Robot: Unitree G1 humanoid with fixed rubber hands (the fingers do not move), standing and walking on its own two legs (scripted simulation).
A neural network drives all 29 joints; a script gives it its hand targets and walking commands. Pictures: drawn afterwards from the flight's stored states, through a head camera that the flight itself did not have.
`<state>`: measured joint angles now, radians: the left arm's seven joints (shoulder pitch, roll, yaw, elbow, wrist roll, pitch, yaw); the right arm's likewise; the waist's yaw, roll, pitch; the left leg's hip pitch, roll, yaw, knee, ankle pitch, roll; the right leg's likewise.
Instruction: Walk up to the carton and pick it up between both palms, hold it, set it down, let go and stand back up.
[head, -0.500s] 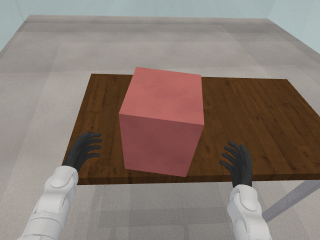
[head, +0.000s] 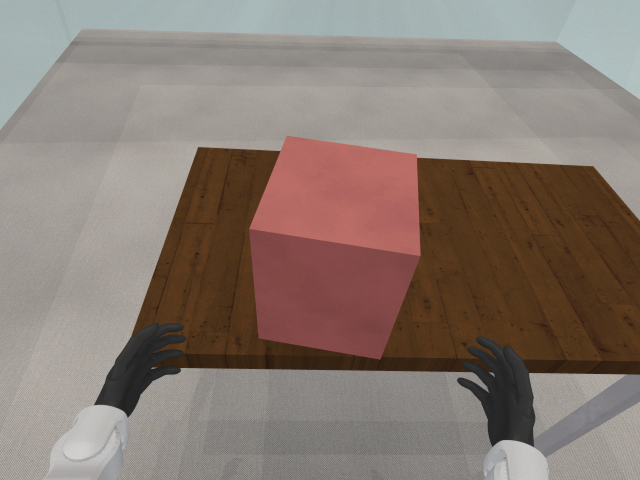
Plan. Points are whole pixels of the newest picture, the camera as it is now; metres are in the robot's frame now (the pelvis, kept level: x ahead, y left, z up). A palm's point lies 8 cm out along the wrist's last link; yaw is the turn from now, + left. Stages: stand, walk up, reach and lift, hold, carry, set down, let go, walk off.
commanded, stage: set down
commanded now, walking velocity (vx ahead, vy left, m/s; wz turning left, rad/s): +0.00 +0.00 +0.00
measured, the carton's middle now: (334, 249) +0.46 -0.02 +0.03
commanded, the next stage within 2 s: let go in 1.92 s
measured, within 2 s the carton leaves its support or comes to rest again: neither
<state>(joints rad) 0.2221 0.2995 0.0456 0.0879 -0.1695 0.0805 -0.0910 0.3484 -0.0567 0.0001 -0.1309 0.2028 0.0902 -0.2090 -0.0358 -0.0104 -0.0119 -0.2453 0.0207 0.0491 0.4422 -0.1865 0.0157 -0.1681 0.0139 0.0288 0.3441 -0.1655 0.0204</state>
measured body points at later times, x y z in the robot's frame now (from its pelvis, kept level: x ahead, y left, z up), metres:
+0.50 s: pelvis +0.02 +0.00 +0.00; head +0.04 +0.01 +0.45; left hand +0.22 +0.23 -0.01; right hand +0.19 -0.21 +0.00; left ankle +0.03 +0.10 -0.74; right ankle +0.01 -0.14 -0.74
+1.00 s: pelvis +0.01 +0.00 +0.00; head +0.03 +0.00 +0.45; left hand +0.20 +0.24 -0.03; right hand +0.19 -0.21 -0.03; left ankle +0.03 +0.10 -0.74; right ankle +0.01 -0.14 -0.74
